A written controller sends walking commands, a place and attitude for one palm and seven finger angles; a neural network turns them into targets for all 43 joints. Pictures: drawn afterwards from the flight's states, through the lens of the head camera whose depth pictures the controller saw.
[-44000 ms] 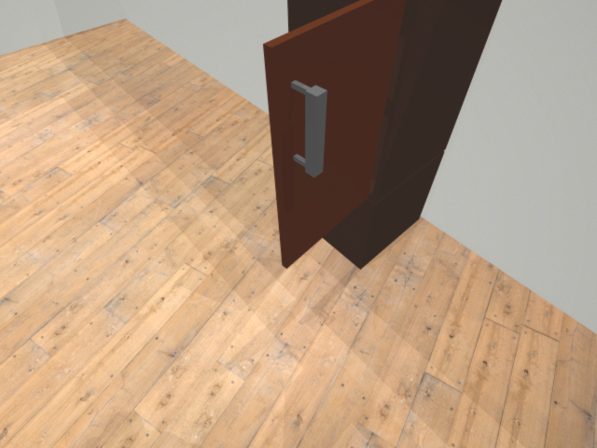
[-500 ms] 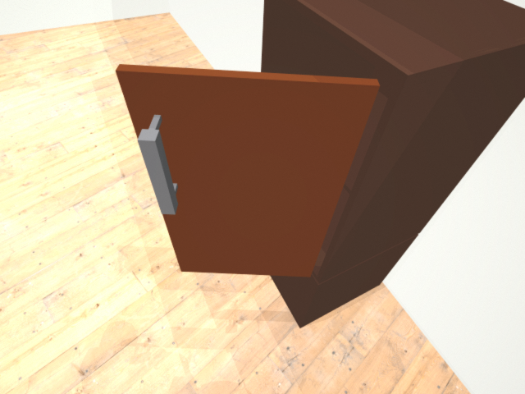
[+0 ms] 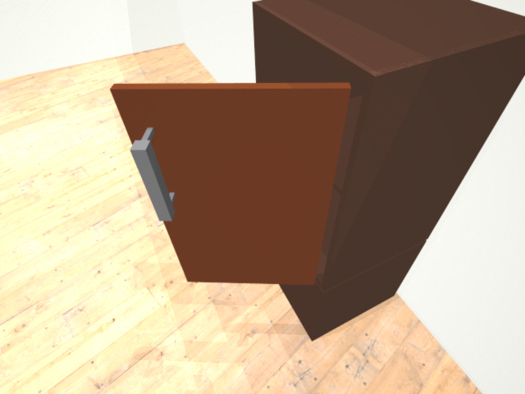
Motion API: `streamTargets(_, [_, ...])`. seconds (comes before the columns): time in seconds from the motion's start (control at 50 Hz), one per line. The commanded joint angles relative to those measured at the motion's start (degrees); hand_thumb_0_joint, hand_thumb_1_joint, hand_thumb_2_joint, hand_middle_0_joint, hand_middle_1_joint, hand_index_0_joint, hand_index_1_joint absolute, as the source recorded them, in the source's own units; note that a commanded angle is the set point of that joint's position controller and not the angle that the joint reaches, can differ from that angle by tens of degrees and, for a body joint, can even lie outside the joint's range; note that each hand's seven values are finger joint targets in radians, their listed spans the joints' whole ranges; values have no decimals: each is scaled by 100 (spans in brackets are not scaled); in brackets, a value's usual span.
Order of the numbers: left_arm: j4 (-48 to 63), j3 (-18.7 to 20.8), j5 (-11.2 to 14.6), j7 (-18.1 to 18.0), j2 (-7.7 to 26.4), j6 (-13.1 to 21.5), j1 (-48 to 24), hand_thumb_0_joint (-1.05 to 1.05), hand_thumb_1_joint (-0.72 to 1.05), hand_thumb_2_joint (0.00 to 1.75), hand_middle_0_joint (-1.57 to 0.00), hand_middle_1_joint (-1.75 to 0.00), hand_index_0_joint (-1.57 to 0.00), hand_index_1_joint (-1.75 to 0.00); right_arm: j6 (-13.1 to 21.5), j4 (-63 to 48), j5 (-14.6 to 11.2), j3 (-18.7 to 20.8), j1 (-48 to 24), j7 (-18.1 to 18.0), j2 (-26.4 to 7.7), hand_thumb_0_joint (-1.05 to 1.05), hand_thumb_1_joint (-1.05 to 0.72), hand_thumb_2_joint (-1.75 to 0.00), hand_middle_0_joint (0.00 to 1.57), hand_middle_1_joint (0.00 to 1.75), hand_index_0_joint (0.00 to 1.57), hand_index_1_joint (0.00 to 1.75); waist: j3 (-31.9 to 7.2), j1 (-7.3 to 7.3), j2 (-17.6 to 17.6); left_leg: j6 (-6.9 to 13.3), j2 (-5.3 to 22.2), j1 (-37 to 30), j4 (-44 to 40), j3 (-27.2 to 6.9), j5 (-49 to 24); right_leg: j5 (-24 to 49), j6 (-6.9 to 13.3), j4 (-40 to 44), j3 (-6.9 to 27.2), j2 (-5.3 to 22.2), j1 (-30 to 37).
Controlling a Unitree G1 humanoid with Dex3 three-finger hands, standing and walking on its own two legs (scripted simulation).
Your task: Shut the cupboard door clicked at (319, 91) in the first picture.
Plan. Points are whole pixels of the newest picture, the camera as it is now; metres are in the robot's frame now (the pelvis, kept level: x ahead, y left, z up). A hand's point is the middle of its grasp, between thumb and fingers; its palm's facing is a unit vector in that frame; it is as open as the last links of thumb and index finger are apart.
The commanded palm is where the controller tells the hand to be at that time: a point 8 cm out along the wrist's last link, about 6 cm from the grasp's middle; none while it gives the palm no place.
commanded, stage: come to a stop and stand still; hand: left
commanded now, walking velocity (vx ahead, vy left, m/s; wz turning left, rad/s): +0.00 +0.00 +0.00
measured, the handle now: (158, 176) +0.45 +0.22 +0.09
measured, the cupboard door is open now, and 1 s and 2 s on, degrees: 61 61 61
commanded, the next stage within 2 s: look again from close up in 0.82 s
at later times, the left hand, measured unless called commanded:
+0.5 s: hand out of the picture +0.01 +0.13 -0.17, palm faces +0.01 -0.98 -0.19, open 7.4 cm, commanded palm none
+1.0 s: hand out of the picture +0.02 +0.13 -0.17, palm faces +0.02 -0.98 -0.20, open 7.4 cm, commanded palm none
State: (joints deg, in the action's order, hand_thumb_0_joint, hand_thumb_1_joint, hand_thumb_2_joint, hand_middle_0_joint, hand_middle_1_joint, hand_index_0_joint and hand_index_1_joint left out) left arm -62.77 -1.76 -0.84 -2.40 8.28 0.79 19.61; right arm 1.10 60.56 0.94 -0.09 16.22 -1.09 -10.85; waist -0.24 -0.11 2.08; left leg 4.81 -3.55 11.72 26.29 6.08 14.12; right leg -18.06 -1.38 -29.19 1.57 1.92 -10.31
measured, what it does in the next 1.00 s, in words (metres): shifts its weight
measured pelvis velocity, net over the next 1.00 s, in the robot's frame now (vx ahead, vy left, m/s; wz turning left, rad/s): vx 0.03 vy -0.04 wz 0.01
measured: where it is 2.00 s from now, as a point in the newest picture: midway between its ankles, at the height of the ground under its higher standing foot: outside the picture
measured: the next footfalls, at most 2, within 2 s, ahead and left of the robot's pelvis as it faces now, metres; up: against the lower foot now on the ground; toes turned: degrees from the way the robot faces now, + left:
none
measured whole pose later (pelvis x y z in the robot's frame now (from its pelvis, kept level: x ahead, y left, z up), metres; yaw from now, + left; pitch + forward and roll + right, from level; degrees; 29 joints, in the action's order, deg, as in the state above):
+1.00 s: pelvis +0.03 -0.04 +0.01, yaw +0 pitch +0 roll +1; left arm -63.0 -1.3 -0.4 -2.3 9.2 1.3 16.3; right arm 1.2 65.7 0.8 -0.5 13.7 -2.2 -8.8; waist 1.9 0.6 -0.8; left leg 0.9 -0.3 8.6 23.0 4.3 14.2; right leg -17.4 2.1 -23.7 0.0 -1.5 -6.1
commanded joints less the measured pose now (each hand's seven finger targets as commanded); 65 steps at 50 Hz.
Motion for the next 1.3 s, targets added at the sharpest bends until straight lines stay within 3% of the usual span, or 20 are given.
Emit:
streamTargets(0.0, [235,120,-2,-7,625,85,249,0,90,90,-20,-30,-20,-30,113,-173,-42,35,224,-6,-504,0,-90,-90,20,30,20,30,568,-2,-324,-163,846,80,-793,-953,-14,445,398,628,403,318,-473])
streamTargets(0.08, [214,113,12,-6,650,119,230,0,90,90,-20,-30,-20,-30,132,-87,-55,20,189,-18,-458,0,-90,-90,20,30,20,30,378,-5,-391,-179,842,-185,-626,-818,-529,854,393,715,473,375,-393])
streamTargets(0.58, [143,153,27,-32,708,138,171,0,90,90,-20,-30,-20,-30,99,308,-57,18,83,-90,-335,0,-90,-90,20,30,20,30,191,42,-316,-301,932,-451,-435,-653,-1293,2263,392,780,420,430,105])
streamTargets(0.88, [118,177,19,-22,666,93,139,0,90,90,-20,-30,-20,-30,91,339,-51,22,46,-115,-346,0,-90,-90,20,30,20,30,387,66,-274,-278,964,-515,-582,-702,-1280,1835,374,900,374,390,28])
streamTargets(1.16, [100,195,33,-21,694,108,130,0,90,90,-20,-30,-20,-30,102,367,-43,39,70,-130,-416,0,-90,-90,20,30,20,30,150,46,-285,-296,983,-653,-549,-707,-1553,2184,395,827,372,417,169])
streamTargets(1.28, [95,208,21,-19,662,96,165,0,90,90,-20,-30,-20,-30,104,387,-51,27,72,-140,-341,0,-90,-90,20,30,20,30,363,78,-281,-279,985,-561,-601,-700,-1477,2018,389,890,351,397,118])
